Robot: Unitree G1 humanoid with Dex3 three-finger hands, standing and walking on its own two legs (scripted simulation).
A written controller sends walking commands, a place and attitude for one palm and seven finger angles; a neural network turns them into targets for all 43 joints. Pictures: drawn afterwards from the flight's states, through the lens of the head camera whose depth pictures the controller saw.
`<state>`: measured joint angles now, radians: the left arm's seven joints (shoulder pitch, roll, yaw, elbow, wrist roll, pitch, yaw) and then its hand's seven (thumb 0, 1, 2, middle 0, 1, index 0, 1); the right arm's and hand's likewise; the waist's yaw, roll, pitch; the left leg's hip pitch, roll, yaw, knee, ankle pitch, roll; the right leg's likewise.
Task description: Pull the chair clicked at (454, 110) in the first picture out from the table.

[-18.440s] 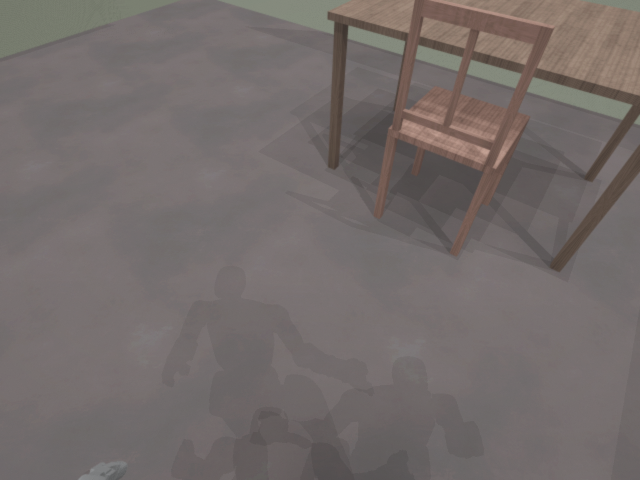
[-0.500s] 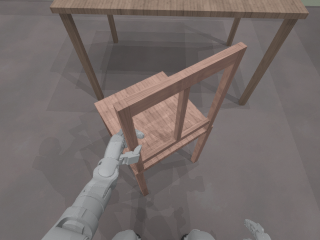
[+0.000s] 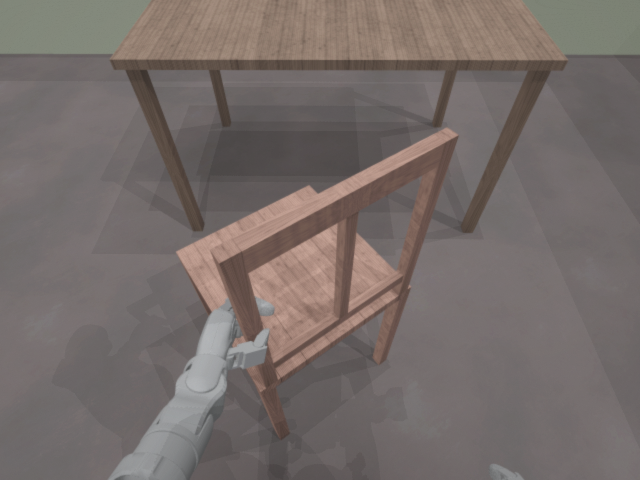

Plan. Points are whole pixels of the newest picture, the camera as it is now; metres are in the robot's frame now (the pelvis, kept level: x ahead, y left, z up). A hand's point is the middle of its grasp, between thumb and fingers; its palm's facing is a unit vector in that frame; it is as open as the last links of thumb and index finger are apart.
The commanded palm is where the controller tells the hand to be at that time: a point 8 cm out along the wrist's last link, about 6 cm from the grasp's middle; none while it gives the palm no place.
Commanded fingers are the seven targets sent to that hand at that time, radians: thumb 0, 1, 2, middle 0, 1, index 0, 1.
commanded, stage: stop walking, hand still on the chair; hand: left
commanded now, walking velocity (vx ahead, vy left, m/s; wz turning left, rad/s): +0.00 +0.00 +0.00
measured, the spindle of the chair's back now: (343, 270) +0.44 -0.03 -0.07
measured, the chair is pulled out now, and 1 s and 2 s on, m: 0.53 0.53 0.53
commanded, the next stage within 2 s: open the thumb and straighten the fingers in 0.60 s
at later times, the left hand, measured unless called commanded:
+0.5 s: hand (258, 346) +0.30 +0.10 -0.06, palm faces -0.10 -0.98 -0.17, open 5.9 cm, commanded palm +0.29 +0.15 -0.04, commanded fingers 0.00 0.90 0.90 -0.50 -1.45 -0.50 -1.45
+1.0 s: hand (245, 336) +0.32 +0.12 -0.06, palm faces -0.11 -0.98 -0.15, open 9.6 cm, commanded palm +0.29 +0.17 -0.04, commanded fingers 0.00 -0.55 0.20 -0.35 -1.01 -0.35 -1.01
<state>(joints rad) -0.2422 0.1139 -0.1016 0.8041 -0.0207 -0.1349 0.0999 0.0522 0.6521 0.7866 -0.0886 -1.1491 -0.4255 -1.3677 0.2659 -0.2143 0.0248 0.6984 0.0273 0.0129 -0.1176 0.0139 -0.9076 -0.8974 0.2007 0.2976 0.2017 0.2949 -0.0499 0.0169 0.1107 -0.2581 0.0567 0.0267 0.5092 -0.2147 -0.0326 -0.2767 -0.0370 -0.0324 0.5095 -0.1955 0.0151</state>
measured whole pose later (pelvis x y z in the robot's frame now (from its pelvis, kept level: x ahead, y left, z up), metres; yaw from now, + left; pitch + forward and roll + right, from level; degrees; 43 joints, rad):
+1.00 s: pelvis +0.04 +0.00 -0.01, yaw +1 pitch +6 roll +0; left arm -0.01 0.16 -0.07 0.48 -0.04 -0.05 0.01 0.02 0.02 0.48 -0.33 -1.31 -0.48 -1.39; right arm 0.26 -0.27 -0.01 0.62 0.05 -0.06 -0.03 0.01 -0.91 -0.90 0.20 0.30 0.20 0.30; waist -0.06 0.02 -0.02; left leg -0.42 0.05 0.02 0.66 -0.34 -0.03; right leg -0.44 -0.05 -0.04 0.68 -0.33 0.02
